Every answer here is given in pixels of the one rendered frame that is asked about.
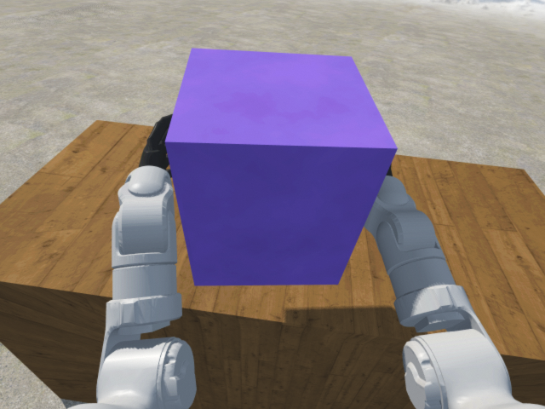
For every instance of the robot left upper arm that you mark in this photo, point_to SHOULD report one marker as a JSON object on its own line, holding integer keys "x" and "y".
{"x": 155, "y": 373}

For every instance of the robot right upper arm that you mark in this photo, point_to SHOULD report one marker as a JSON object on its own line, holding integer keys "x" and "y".
{"x": 457, "y": 370}

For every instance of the carton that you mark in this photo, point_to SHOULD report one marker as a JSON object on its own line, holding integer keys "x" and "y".
{"x": 276, "y": 160}

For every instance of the left robot forearm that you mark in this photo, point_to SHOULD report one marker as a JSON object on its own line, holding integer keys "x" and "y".
{"x": 144, "y": 254}

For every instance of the robot left hand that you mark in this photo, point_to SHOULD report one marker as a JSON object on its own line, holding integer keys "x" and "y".
{"x": 154, "y": 153}

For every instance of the right robot forearm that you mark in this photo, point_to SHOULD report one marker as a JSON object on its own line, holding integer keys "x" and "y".
{"x": 427, "y": 296}

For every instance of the pedestal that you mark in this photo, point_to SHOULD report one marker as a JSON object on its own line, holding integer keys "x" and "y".
{"x": 268, "y": 346}

